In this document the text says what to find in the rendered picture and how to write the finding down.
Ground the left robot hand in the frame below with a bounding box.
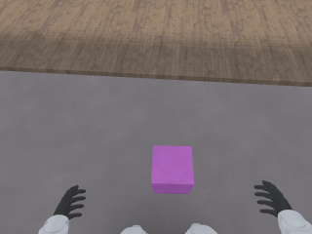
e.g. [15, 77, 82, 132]
[53, 185, 86, 220]

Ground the carton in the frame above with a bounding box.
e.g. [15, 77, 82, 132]
[151, 145, 194, 194]

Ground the robot right forearm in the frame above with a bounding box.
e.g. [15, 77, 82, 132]
[278, 210, 312, 234]

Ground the right robot thigh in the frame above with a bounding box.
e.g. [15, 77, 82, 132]
[184, 224, 217, 234]

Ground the robot left forearm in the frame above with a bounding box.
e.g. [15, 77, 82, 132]
[38, 214, 69, 234]

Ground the right robot hand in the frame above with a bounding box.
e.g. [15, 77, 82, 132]
[254, 180, 293, 218]

